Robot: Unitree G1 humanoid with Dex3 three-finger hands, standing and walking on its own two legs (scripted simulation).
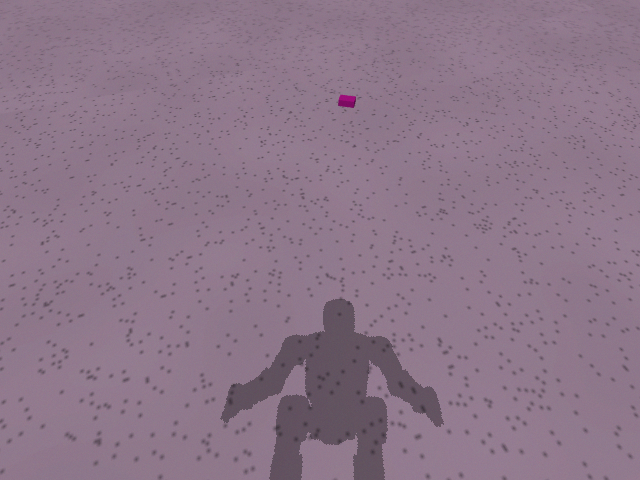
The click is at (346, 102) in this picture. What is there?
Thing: small box
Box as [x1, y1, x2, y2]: [338, 95, 355, 107]
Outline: 340,95 338,105 353,107 355,101 354,96
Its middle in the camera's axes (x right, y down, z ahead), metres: +0.17 -0.77 +2.24
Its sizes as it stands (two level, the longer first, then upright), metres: 0.089 0.057 0.037
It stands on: the floor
